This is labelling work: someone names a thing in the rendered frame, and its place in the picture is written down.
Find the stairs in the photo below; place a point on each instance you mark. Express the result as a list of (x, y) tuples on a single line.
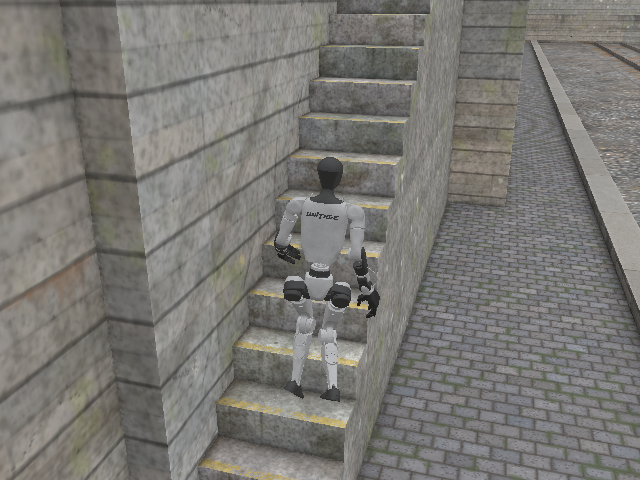
[(384, 106)]

